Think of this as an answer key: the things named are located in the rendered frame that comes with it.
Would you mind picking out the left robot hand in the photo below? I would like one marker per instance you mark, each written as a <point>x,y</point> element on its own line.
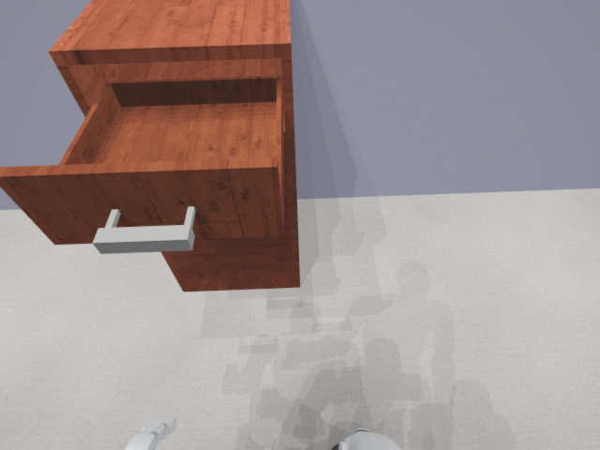
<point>152,434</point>

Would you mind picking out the cabinet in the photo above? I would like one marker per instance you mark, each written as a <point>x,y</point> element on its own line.
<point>132,40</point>

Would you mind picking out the right robot thigh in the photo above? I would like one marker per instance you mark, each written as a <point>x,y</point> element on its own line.
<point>364,440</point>

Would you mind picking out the drawer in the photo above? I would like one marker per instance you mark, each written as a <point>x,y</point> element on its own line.
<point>151,148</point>

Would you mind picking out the robot right shin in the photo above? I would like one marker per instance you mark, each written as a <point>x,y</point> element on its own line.
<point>359,429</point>

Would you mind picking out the handle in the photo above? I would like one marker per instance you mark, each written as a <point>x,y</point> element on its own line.
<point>112,239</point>

